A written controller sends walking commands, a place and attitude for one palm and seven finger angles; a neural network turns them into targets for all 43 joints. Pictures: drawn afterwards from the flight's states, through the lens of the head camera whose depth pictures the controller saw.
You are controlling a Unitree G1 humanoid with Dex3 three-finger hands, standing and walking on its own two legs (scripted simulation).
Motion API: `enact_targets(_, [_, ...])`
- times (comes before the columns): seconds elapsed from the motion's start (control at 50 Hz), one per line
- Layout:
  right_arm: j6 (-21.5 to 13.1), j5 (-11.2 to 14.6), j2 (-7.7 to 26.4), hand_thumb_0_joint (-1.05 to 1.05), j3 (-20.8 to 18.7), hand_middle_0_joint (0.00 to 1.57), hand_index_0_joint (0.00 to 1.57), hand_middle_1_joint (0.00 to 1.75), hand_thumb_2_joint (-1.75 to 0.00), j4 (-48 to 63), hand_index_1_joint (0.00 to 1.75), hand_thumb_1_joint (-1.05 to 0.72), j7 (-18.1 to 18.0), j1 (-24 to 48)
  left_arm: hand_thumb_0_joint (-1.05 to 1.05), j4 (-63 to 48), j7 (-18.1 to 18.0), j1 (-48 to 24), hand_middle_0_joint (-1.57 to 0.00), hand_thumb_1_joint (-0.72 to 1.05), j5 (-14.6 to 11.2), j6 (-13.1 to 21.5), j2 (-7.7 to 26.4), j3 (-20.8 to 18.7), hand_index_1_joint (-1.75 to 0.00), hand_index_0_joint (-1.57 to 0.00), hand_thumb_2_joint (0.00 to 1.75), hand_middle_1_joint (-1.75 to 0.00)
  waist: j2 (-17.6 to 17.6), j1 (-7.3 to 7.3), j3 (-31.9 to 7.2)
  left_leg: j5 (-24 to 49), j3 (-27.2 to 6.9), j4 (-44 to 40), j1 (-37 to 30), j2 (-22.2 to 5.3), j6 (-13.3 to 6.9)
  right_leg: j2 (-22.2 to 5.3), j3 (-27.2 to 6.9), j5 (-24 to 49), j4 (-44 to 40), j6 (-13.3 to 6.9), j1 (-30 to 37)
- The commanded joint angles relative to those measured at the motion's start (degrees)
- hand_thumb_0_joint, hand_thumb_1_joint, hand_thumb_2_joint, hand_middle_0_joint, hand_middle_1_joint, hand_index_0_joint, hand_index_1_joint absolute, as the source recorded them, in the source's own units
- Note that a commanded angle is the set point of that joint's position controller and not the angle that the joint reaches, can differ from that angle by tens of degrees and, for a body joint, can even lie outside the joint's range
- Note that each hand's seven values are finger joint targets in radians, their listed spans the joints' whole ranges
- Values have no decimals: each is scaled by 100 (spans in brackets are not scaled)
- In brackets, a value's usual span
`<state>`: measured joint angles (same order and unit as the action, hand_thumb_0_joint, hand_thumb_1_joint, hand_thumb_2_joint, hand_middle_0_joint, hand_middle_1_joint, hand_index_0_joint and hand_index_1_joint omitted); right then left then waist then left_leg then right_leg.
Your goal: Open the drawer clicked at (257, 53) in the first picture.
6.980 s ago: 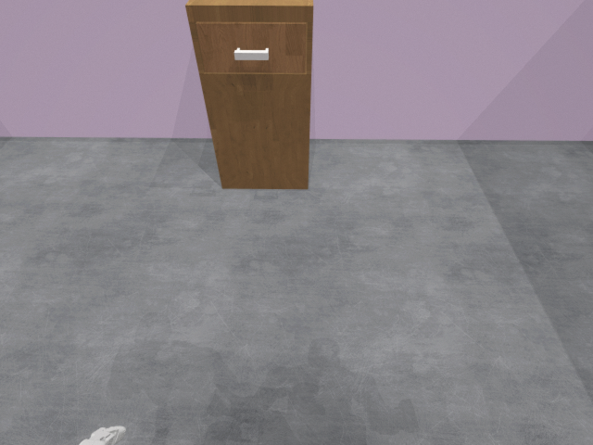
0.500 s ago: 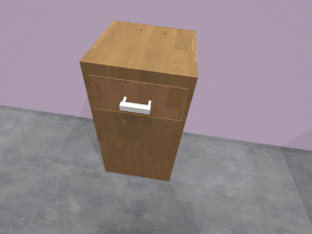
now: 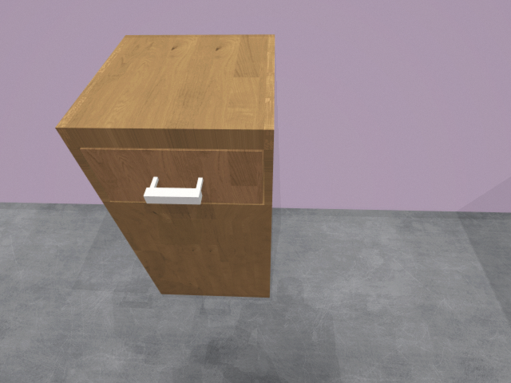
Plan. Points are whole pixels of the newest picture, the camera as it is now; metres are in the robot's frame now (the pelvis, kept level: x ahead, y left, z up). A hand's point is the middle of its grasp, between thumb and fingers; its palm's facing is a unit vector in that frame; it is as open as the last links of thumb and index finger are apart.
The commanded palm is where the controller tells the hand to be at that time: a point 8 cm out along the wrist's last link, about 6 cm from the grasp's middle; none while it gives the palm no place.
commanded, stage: come to a stop and stand still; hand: left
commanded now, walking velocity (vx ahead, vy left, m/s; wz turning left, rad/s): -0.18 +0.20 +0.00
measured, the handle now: (175, 188) +0.53 +0.20 -0.06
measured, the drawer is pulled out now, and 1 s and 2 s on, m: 0.00 0.00 0.00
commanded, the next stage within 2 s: look again from close up in 1.90 s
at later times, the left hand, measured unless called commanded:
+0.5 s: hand out of the picture -0.04 +0.19 -0.17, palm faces +0.06 -0.98 -0.19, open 7.3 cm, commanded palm none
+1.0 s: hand out of the picture -0.08 +0.12 -0.17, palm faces +0.04 -0.99 -0.12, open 7.4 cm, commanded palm none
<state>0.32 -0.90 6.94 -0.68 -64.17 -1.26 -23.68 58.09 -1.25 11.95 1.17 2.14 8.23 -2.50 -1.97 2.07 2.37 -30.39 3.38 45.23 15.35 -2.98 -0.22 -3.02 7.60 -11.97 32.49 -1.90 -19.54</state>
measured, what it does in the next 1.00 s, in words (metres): steps on the spot: left foot, then right foot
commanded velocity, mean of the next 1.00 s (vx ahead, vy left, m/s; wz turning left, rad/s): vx -0.01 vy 0.02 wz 0.00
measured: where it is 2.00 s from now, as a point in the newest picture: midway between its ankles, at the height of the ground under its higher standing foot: outside the picture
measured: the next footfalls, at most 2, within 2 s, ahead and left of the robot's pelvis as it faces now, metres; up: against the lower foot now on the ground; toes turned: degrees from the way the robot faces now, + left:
left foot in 0.24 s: +0.04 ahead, +0.05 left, +0.00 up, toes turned -6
right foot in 0.54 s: +0.01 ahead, -0.08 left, +0.00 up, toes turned +2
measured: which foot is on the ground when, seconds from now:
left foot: up 0.00-0.22, down 0.24-1.00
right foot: down 0.00-0.24, up 0.26-0.52, down 0.54-1.00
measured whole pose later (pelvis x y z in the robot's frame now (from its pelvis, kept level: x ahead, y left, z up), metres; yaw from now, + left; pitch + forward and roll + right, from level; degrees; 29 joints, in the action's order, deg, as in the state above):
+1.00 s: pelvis -0.05 -0.01 +0.01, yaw +0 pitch -1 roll +0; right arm 0.9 -1.1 5.9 0.9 -65.5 -1.2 -20.3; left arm 64.5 -1.8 20.6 0.5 1.0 4.4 0.5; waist 0.3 0.8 0.5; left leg -7.5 5.5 24.4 16.3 -1.5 -0.9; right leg 1.6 3.8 -18.0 25.5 -2.9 -7.0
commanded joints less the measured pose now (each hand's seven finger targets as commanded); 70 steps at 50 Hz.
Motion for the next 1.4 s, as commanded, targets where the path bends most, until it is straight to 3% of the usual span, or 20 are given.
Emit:
enact_targets(0.0, [80, 92, 96, 0, -94, 20, 20, 30, -90, 218, 30, -90, -26, -384, 0, -240, -151, 374, -20, 90, 23, -75, 767, -108, -30, -20, 90, -30, 1236, -141, -248, 138, -39, 627, 560, -1, 87, -1646, -1209, 2883, -1381, -864, 524])
enact_targets(0.06, [129, 33, 107, 0, -121, 20, 20, 30, -90, 374, 30, -90, 21, -122, 0, -335, -180, 419, -20, 90, 57, -161, 986, -247, -30, -20, 90, -30, 888, -272, -266, 383, 75, 399, 634, 152, 142, -1681, -1239, 2450, -1384, -970, 461])
enact_targets(0.1, [138, 29, 117, 0, -154, 20, 20, 30, -90, 479, 30, -90, 33, -142, 0, -394, -188, 345, -20, 90, 70, -209, 1039, -295, -30, -20, 90, -30, 910, -237, -342, 523, 77, 85, 512, 161, 149, -1692, -1238, 1882, -1384, -983, 377])
enact_targets(0.18, [70, 11, 183, 0, -171, 20, 20, 30, -90, 502, 30, -90, 27, -456, 0, -500, -131, 122, -20, 90, 20, -320, 920, -284, -30, -20, 90, -30, 733, -18, -338, 1624, 170, -1775, -601, 221, 49, -1186, -1063, 86, -938, -571, -330])
enact_targets(0.2, [36, 0, 403, 0, -208, 20, 20, 30, -90, 537, 30, -90, 12, -481, 0, -565, -111, 178, -20, 90, 8, -366, 675, -220, -30, -20, 90, -30, -41, -22, -243, 1501, -421, -2382, -659, -225, -82, -713, -783, -581, -328, -321, -629])
enact_targets(0.22, [6, -77, 810, 0, -267, 20, 20, 30, -90, 747, 30, -90, -7, -289, 0, -648, -72, 223, -20, 90, -32, -405, 316, -158, -30, -20, 90, -30, -1369, -76, 13, 1401, -1823, -3247, -50, -1306, -524, -65, -190, -1408, 533, 45, -964])
enact_targets(0.24, [22, -97, 970, 0, -287, 20, 20, 30, -90, 965, 30, -90, -29, 154, 0, -669, -61, 147, -20, 90, -6, -417, 351, -143, -30, -20, 90, -30, -1282, -127, 220, 1211, -2113, -3642, 797, -1672, -1018, 76, -446, -1629, 1473, 50, -644])
enact_targets(0.26, [21, -95, 916, 0, -260, 20, 20, 30, -90, 1086, 30, -90, -43, 646, 0, -587, -33, 227, -20, 90, 17, -440, 378, -155, -30, -20, 90, -30, -897, -251, 188, 620, -1825, -3757, 1236, -1504, -1113, -13, -723, -1361, 2014, -5, -273])
enact_targets(0.3, [-21, -86, 715, 0, -175, 20, 20, 30, -90, 1147, 30, -90, -69, 1096, 0, -339, -1, 585, -20, 90, 88, -449, 302, -150, -30, -20, 90, -30, -780, -473, 206, 704, -1269, -3600, 1289, -1109, -924, 49, -805, -975, 2506, 18, -271])
enact_targets(0.34, [-42, -68, 747, 0, -151, 20, 20, 30, -90, 1140, 30, -90, -54, 1040, 0, -176, -8, 816, -20, 90, 68, -414, 248, -113, -30, -20, 90, -30, -397, -413, 55, 970, -1034, -3489, 767, -949, -890, 67, -739, -838, 2447, 105, -351])
enact_targets(0.44, [-44, -62, 818, 0, -182, 20, 20, 30, -90, 870, 30, -90, -59, 491, 0, -90, -19, 782, -20, 90, 38, -305, 134, 47, -30, -20, 90, -30, -175, -125, -279, 1212, -1309, -3313, -460, -1090, -1012, 0, -559, -1465, 480, 170, -87])
enact_targets(0.48, [-36, -35, 859, 0, -180, 20, 20, 30, -90, 775, 30, -90, -42, 424, 0, 99, -42, 1102, -20, 90, 26, -250, 102, 82, -30, -20, 90, -30, -52, -221, -361, 1315, -1157, -3094, -423, -929, -813, 44, -526, -824, -688, 160, 499])
enact_targets(0.52, [-35, 28, 646, 0, -125, 20, 20, 30, -90, 720, 30, -90, -6, 500, 0, 286, -87, 1380, -20, 90, 43, -182, 304, 101, -30, -20, 90, -30, 360, -243, -237, 1374, -688, -2747, 6, -448, -357, -283, -1104, -206, -1343, -39, 943])
enact_targets(0.56, [-71, 42, 543, 0, -74, 20, 20, 30, -90, 715, 30, -90, 29, 565, 0, 323, -75, 1355, -20, 90, 14, -129, 419, 151, -30, -20, 90, -30, 418, -126, -253, 1953, -433, -2473, -610, -176, -190, -639, -1327, -215, -1481, -224, 378])
enact_targets(0.58, [-66, 17, 571, 0, -78, 20, 20, 30, -90, 620, 30, -90, 20, 577, 0, 394, -73, 1243, -20, 90, 7, -60, 376, 161, -30, -20, 90, -30, 1057, -99, -309, 2342, -345, -2282, -731, -230, -208, -508, -1349, 290, -1460, -169, 408])
enact_targets(0.6, [-58, 28, 617, 0, -73, 20, 20, 30, -90, 560, 30, -90, 18, 523, 0, 378, -84, 1124, -20, 90, 1, -37, 324, 192, -30, -20, 90, -30, 1319, -57, -265, 2361, -327, -2253, -717, -269, -212, -481, -1273, 453, -1453, -116, 422])
enact_targets(0.68, [-15, 25, 613, 0, -6, 20, 20, 30, -90, 311, 30, -90, 3, 494, 0, 450, -96, 1213, -20, 90, -37, -78, 227, 239, -30, -20, 90, -30, 427, -97, 331, 1920, -427, -2479, -698, -320, -207, -373, -1197, -633, -1616, -104, -18])
enact_targets(0.76, [31, 13, 528, 0, 35, 20, 20, 30, -90, 183, 30, -90, -12, 392, 0, 535, -92, 1372, -20, 90, -46, -108, 214, 246, -30, -20, 90, -30, 148, -137, 591, 1511, -478, -2571, -439, -295, -179, -305, -1203, -1072, -1692, -132, -82])
enact_targets(1.04, [-66, 1, 251, 0, 86, 20, 20, 30, -90, -25, 30, -90, -64, 16, 0, 594, -108, 1524, -20, 90, -78, -54, 0, 234, -30, -20, 90, -30, 293, -227, 340, 2057, -437, -2436, -296, -310, -169, -279, -1104, -364, -1525, -170, 418])
enact_targets(1.38, [-116, 16, 239, 0, 97, 20, 20, 30, -90, -62, 30, -90, -117, 125, 0, 685, -150, 1722, -20, 90, -57, -23, -60, 230, -30, -20, 90, -30, 343, -243, 290, 2767, -333, -2252, -615, -373, -205, -291, -1023, 768, -1470, -94, 690])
